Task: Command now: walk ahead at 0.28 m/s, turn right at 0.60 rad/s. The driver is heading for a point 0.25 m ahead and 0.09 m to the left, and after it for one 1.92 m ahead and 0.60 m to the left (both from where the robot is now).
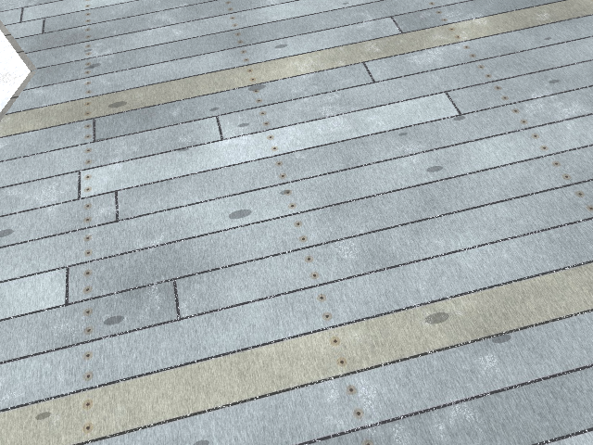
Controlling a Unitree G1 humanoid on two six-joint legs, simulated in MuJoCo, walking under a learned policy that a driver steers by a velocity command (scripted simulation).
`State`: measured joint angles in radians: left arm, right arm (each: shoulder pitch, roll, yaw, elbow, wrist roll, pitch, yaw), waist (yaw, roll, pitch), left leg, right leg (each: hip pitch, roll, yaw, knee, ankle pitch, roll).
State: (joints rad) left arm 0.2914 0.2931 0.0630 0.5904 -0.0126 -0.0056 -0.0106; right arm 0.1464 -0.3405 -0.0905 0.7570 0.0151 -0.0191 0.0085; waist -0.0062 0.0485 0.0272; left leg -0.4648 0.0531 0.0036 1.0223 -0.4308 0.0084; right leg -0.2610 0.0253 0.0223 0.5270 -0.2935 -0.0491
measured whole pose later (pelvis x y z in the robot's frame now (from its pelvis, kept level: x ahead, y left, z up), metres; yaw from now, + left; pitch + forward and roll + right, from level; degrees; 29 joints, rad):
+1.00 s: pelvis +0.19 -0.02 +0.01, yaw +11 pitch +1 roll +1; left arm 0.18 0.25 0.05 0.63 0.02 0.00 0.04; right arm 0.16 -0.34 -0.10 0.72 0.03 0.07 -0.01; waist 0.01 0.04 0.06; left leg -0.50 -0.01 -0.06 1.04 -0.40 -0.11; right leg -0.23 -0.03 -0.06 0.44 -0.23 -0.02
